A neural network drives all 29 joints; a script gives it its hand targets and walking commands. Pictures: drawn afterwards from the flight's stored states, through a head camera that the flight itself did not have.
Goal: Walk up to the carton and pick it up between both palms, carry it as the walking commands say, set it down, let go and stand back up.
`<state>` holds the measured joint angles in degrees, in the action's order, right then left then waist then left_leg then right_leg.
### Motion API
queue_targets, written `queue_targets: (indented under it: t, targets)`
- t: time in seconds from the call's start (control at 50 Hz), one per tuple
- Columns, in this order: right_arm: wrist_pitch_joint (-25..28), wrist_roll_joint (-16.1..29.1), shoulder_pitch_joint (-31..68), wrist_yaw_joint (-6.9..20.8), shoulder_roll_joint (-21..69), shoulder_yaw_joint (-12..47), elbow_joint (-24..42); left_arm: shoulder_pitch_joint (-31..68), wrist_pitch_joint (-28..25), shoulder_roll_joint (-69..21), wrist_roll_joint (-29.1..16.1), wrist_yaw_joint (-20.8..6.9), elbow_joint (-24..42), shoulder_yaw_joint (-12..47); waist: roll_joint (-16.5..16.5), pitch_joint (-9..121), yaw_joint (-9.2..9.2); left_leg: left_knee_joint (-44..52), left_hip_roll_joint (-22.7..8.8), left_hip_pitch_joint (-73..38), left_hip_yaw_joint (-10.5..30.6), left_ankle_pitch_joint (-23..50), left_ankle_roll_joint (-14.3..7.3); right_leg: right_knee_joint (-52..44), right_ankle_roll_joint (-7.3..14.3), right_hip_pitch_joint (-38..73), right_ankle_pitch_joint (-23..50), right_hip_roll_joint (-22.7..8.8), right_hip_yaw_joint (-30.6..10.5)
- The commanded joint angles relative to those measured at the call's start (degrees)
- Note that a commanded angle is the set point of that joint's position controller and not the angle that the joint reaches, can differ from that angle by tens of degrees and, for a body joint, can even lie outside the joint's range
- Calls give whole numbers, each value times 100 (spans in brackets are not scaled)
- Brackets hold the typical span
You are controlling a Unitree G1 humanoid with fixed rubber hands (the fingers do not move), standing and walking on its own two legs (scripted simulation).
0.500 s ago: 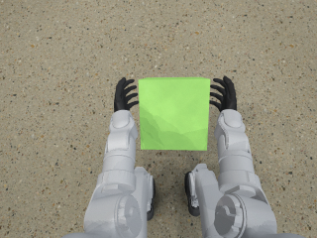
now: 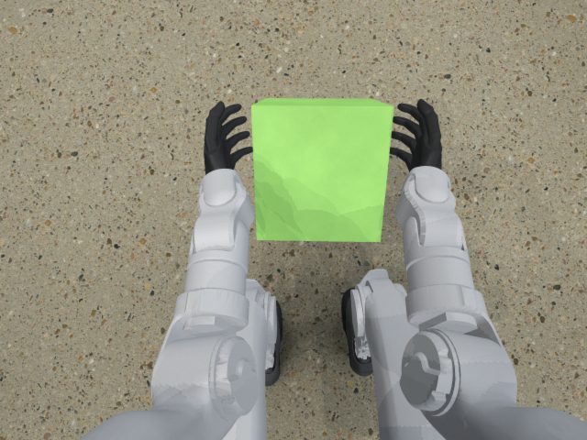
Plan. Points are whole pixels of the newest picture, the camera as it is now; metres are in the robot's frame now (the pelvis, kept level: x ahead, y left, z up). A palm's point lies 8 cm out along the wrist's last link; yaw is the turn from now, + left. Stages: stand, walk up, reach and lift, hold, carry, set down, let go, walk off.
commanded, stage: set down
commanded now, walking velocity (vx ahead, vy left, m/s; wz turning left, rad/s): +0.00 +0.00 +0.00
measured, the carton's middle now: (318, 164) +0.47 -0.02 -0.19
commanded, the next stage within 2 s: none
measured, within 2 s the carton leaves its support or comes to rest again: neither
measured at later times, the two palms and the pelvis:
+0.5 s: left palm (232, 168) +0.47 +0.11 -0.17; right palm (401, 167) +0.45 -0.15 -0.17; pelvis +0.00 +0.00 -0.05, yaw -1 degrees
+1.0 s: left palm (239, 173) +0.48 +0.12 -0.25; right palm (385, 171) +0.47 -0.15 -0.26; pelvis -0.02 +0.00 -0.11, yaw -1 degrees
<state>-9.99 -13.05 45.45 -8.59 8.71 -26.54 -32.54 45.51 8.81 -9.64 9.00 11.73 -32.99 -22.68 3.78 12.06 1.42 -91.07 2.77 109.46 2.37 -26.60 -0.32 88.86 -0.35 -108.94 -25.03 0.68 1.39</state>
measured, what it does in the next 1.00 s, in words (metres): lowers itself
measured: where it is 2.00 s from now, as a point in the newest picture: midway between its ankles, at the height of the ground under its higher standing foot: (313, 351)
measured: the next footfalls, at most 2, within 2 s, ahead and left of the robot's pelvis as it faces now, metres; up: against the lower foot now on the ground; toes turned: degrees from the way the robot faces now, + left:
none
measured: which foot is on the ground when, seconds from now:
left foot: down 0.00-1.00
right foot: down 0.00-1.00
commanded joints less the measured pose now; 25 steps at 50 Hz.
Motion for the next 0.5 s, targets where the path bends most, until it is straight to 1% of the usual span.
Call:
queue_targets:
  t: [0.0, 0.02, 0.04, 0.06, 0.08, 0.1, 0.12, 0.14, 0.16, 0.18, 0.2, 0.22, 0.24, 0.26, 0.28, 0.3, 0.32, 0.34, 0.36, 0.38, 0.4, 0.42, 0.44, 0.46, 0.48]
  targets:
    - [-82, 473, 3529, 1529, 4109, 3397, -854, 3703, 160, -4802, -247, -1343, -784, 3519, -15, 4909, 362, 531, 791, -2524, -261, 14, 215, -117, -3, 2607, 157, 870, 21]
    - [-87, 512, 3759, 1557, 4159, 3471, -687, 3833, 137, -4753, -273, -1353, -542, 3477, -201, 5061, 355, 471, 802, -2453, -236, 122, 187, -70, -36, 2645, 255, 866, 29]
    - [-96, 525, 3760, 1545, 4160, 3469, -701, 3909, 155, -4753, -261, -1354, -569, 3494, -194, 5030, 345, 442, 799, -2503, -223, 22, 171, -13, -31, 2529, 162, 875, 45]
    - [-103, 608, 3964, 1544, 4283, 3570, -611, 3856, 167, -4812, -242, -1360, -617, 3447, -137, 5132, 205, 360, 800, -2413, -300, 72, 169, -25, -8, 2677, 189, 856, -57]
    - [-111, 631, 4058, 1566, 4174, 3540, -620, 4014, 167, -4691, -273, -1378, -617, 3412, -104, 5126, 227, 279, 802, -2245, -349, 134, 191, 48, -17, 2627, 309, 859, -29]
    - [-127, 606, 4023, 1583, 4159, 3436, -794, 4023, 182, -4652, -230, -1363, -733, 3351, -57, 4942, 161, 295, 799, -2200, -326, -9, 185, 120, -7, 2462, 171, 854, -15]
    - [-162, 545, 4009, 1591, 4112, 3445, -811, 3953, 202, -4636, -206, -1382, -762, 3276, -228, 4844, 166, 241, 796, -2096, -332, 22, 193, 122, -32, 2426, 175, 833, 13]
    - [-168, 543, 4092, 1595, 4157, 3417, -813, 4014, 197, -4715, -245, -1383, -747, 3252, -268, 4838, 258, 271, 797, -2193, -275, 86, 165, 150, -30, 2309, 236, 855, 45]
    - [-173, 492, 3996, 1612, 4126, 3266, -1028, 3903, 231, -4666, -128, -1400, -980, 3124, -72, 4684, 198, 208, 795, -2018, -347, 1, 199, 126, -4, 2239, 141, 845, -30]
    - [-162, 502, 4068, 1624, 4136, 3380, -909, 4001, 206, -4660, -174, -1412, -825, 3117, -266, 4782, 176, 184, 799, -1940, -331, 105, 188, 182, -28, 2285, 264, 842, 19]
    - [-134, 504, 4104, 1619, 4096, 3295, -875, 3898, 236, -4768, -113, -1411, -1047, 3093, -158, 4824, 199, 148, 808, -2008, -296, 107, 183, 285, -25, 2172, 256, 856, 58]
    - [-110, 541, 4198, 1609, 3932, 3285, -792, 3923, 229, -4703, -163, -1420, -1034, 3095, -72, 4803, 235, 92, 792, -2068, -276, 291, 203, 369, -12, 1973, 391, 849, 87]
    - [-87, 611, 4241, 1622, 4035, 3422, -712, 3917, 199, -4709, -184, -1418, -944, 3075, -100, 4978, 141, 31, 802, -2035, -317, 450, 203, 365, -3, 2118, 571, 823, 19]
    - [-60, 640, 4344, 1647, 4023, 3451, -594, 3823, 196, -4756, -161, -1439, -955, 3108, -86, 5136, 109, 17, 816, -2101, -283, 601, 209, 468, -32, 2073, 686, 816, 73]
    - [-45, 664, 4266, 1655, 3993, 3444, -631, 3970, 186, -4723, -204, -1428, -843, 3208, 10, 5195, 134, -57, 815, -2108, -319, 754, 241, 514, -6, 2043, 841, 834, 68]
    - [-15, 747, 4471, 1638, 3955, 3581, -459, 3924, 174, -4743, -245, -1428, -846, 3221, -54, 5349, 41, -140, 836, -2094, -335, 829, 231, 582, -24, 2106, 867, 818, 61]
    - [-54, 719, 4254, 1621, 3895, 3492, -771, 3933, 179, -4693, -302, -1409, -896, 3227, -121, 5151, 193, -158, 807, -1984, -315, 696, 241, 563, -19, 2044, 782, 817, 69]
    - [-36, 786, 4293, 1601, 4121, 3643, -642, 3679, 142, -4553, -208, -1445, -998, 3102, -278, 5230, -22, -234, 787, -1928, -331, 844, 180, 592, -95, 2007, 891, 818, 49]
    - [0, 845, 4375, 1596, 4050, 3696, -486, 3836, 115, -4604, -277, -1465, -805, 3184, -192, 5484, -23, -314, 782, -1912, -351, 1014, 203, 667, -72, 2087, 1076, 822, 21]
    - [23, 879, 4431, 1594, 4050, 3775, -394, 3785, 99, -4515, -230, -1445, -866, 3210, -193, 5525, -43, -320, 784, -1937, -326, 1110, 189, 749, -104, 2049, 1196, 818, 52]
    - [38, 964, 4450, 1580, 4084, 3890, -369, 3816, 82, -4580, -310, -1447, -727, 3314, -206, 5698, -78, -384, 802, -1928, -354, 1221, 203, 760, -92, 2187, 1324, 795, 21]
    - [45, 972, 4456, 1572, 3978, 3869, -375, 3872, 72, -4485, -365, -1440, -748, 3331, -292, 5568, 9, -432, 779, -1936, -304, 1252, 183, 810, -112, 1952, 1297, 805, 69]
    - [86, 989, 4535, 1531, 3843, 3880, -185, 3842, 82, -4565, -390, -1460, -775, 3376, -89, 5702, -12, -546, 791, -1891, -369, 1268, 216, 825, -76, 2075, 1326, 806, -3]
    - [96, 1013, 4626, 1509, 3836, 3926, -311, 3802, 67, -4495, -384, -1427, -815, 3399, -193, 5607, -26, -538, 801, -1819, -322, 1286, 211, 922, -111, 1929, 1323, 784, 64]
    - [116, 1036, 4674, 1509, 3739, 3935, -222, 3982, 66, -4564, -493, -1461, -695, 3481, -232, 5663, 59, -609, 813, -1751, -352, 1269, 217, 923, -89, 1982, 1332, 791, 63]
